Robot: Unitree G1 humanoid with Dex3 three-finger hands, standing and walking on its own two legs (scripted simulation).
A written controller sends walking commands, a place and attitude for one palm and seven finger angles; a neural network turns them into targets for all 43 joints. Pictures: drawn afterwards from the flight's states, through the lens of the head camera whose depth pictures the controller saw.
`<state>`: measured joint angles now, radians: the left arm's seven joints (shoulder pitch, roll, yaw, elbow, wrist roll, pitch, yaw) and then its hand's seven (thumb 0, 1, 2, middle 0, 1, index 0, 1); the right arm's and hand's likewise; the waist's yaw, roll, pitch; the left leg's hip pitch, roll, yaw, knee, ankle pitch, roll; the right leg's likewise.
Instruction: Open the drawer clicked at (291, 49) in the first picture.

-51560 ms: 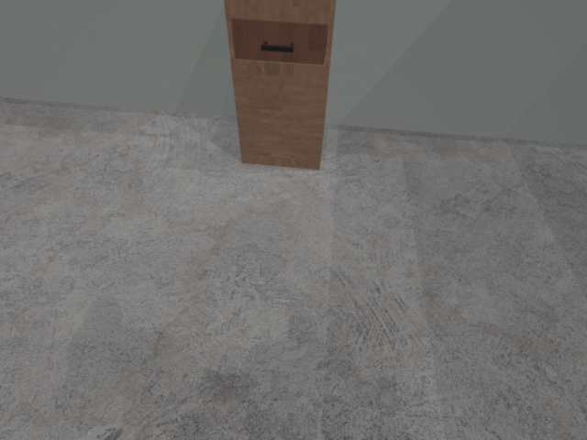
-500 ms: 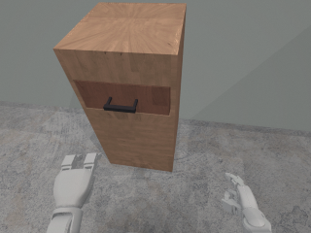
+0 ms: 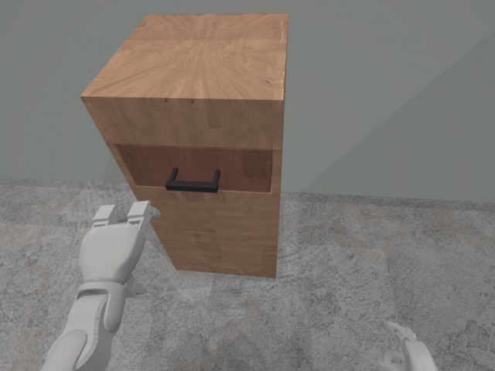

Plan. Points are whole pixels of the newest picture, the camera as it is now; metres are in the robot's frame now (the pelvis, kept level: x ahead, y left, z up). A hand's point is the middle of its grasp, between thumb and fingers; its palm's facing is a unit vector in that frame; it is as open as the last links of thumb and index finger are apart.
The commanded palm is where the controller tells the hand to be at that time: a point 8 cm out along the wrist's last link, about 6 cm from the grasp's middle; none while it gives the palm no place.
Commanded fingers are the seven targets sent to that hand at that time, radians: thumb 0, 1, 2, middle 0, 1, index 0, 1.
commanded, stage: raise the hand with hooked fingers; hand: left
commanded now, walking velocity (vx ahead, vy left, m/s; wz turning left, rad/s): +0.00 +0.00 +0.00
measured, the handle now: (193, 179) +0.56 +0.22 -0.10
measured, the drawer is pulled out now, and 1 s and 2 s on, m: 0.00 0.00 0.00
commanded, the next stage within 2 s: move the hooked fingers above the handle in 0.78 s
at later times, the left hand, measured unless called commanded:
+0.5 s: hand (122, 205) +0.33 +0.25 +0.09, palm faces +0.02 -0.09 -1.00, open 13.8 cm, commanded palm +0.30 +0.25 +0.14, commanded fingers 0.00 -0.50 0.30 -0.30 -1.20 -0.30 -1.20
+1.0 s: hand (131, 214) +0.33 +0.24 +0.08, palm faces +0.00 -0.08 -1.00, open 13.8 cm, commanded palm +0.31 +0.24 +0.13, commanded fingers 0.00 -0.50 0.30 -0.30 -1.20 -0.30 -1.20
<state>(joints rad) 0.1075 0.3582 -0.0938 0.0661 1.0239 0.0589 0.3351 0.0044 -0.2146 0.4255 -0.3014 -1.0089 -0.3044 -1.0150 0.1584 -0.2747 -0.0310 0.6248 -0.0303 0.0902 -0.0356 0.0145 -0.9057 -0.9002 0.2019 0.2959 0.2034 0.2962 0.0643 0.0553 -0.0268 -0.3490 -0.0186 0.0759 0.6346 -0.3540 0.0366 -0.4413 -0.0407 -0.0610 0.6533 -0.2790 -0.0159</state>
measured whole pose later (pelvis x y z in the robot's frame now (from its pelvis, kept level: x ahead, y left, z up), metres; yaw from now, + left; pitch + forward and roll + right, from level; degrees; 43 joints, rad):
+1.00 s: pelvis +0.01 -0.01 +0.01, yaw +1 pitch +3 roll +1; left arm -0.15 0.43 -0.09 0.19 0.95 0.04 0.11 0.00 -0.50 0.30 -0.32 -1.20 -0.32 -1.20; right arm 0.12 -0.25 0.00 0.63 0.01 0.12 -0.04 0.01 -0.91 -0.90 0.20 0.30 0.20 0.30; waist 0.08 0.08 -0.02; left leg -0.25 -0.02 0.05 0.47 -0.29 0.03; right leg -0.34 -0.03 -0.08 0.50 -0.23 -0.02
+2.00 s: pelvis +0.01 +0.00 -0.02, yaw +0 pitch +17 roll +0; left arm -0.68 0.42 -0.05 0.96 1.10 -0.14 0.36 0.00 -0.49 0.30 -0.32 -1.20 -0.32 -1.20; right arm 0.30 -0.26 -0.05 0.70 -0.02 0.10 -0.03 0.01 -0.90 -0.90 0.20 0.30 0.21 0.30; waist -0.06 0.04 -0.12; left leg -0.66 -0.01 0.07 0.75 -0.39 0.04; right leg -0.74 -0.03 -0.07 0.74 -0.29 -0.02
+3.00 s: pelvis +0.01 +0.01 -0.04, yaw -1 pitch +24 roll -1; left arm -0.88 0.45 -0.02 1.13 1.11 -0.03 0.43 0.00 -0.49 0.30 -0.32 -1.20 -0.33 -1.23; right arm 0.31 -0.28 -0.04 0.70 -0.05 0.11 0.01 0.00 -0.91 -0.90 0.20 0.30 0.21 0.30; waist -0.13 0.06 -0.15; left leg -0.89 0.01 0.07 0.93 -0.46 0.05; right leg -0.95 -0.02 -0.06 0.87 -0.34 -0.01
